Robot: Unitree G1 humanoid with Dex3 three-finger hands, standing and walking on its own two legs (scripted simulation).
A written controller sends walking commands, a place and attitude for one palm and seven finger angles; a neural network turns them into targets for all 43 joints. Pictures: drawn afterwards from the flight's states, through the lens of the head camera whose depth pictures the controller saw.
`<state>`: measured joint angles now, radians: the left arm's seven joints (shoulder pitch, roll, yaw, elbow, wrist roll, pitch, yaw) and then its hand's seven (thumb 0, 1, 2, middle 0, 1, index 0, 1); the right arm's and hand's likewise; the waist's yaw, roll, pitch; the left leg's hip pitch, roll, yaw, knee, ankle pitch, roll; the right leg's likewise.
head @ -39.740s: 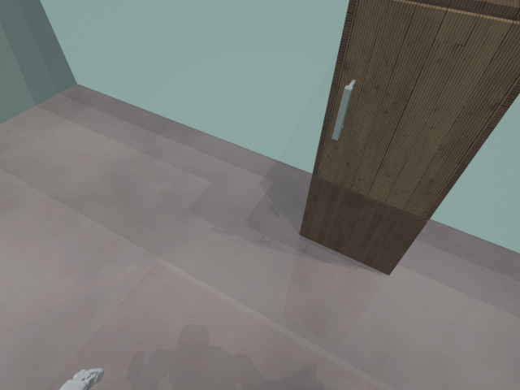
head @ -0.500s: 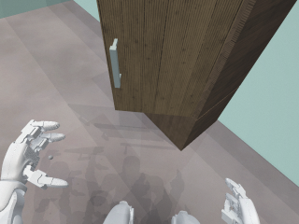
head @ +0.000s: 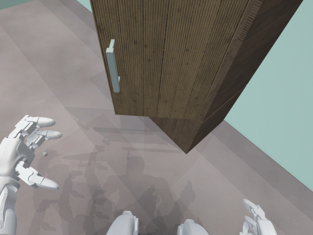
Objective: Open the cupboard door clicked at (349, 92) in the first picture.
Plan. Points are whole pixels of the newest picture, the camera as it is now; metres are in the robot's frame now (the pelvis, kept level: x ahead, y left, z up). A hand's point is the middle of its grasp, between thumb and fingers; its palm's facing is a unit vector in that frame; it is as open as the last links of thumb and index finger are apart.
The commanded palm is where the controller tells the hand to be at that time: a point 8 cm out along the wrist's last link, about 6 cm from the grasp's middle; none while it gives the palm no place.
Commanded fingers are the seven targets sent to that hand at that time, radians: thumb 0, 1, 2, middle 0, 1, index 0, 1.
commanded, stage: raise the hand with hooked fingers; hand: left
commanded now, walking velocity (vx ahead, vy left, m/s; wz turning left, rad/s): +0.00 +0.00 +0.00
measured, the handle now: (114, 67) +0.58 +0.17 +0.04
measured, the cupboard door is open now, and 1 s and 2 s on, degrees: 46 46 46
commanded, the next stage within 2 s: move the hooked fingers beside the handle in 0.30 s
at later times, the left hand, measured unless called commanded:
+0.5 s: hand (52, 155) +0.28 +0.26 +0.04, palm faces +0.04 -1.00 -0.04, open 14.0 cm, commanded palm +0.28 +0.30 +0.05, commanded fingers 0.00 -0.50 0.30 -0.30 -1.20 -0.30 -1.20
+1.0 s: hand (70, 123) +0.37 +0.25 +0.04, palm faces +0.03 -1.00 -0.02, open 14.0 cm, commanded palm +0.35 +0.29 +0.04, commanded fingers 0.00 -0.50 0.30 -0.30 -1.20 -0.30 -1.20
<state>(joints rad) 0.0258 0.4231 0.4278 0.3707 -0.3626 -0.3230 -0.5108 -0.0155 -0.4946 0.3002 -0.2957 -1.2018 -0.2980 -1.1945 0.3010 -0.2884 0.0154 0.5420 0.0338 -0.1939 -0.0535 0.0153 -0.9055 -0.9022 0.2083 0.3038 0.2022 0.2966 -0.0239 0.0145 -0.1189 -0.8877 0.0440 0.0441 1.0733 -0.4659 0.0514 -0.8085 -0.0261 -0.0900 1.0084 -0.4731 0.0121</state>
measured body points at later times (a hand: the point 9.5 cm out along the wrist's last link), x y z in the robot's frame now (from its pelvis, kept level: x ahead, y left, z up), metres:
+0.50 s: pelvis +0.00 -0.02 -0.01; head +0.08 -0.01 +0.44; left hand +0.28 +0.31 +0.05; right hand +0.16 -0.27 -0.09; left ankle +0.03 +0.08 -0.67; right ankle +0.01 -0.13 -0.67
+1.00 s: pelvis +0.00 -0.02 -0.01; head +0.10 +0.00 +0.43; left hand +0.36 +0.30 +0.04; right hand +0.10 -0.29 -0.11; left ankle +0.03 +0.08 -0.67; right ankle +0.01 -0.13 -0.67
